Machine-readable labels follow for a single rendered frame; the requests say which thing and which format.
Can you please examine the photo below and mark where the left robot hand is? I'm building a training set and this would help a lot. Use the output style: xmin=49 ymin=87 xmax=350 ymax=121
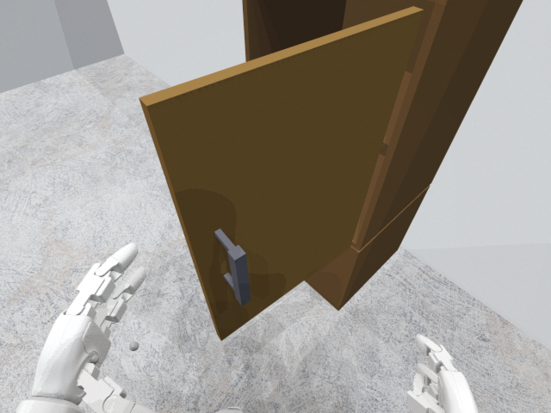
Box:
xmin=32 ymin=243 xmax=157 ymax=413

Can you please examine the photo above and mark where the handle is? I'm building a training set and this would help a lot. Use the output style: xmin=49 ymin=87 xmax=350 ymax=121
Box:
xmin=214 ymin=229 xmax=251 ymax=306

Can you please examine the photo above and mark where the cupboard door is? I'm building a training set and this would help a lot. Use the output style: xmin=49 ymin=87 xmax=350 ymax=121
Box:
xmin=139 ymin=6 xmax=424 ymax=341

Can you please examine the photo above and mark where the right robot hand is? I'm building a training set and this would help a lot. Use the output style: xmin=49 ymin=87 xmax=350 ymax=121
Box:
xmin=407 ymin=334 xmax=478 ymax=413

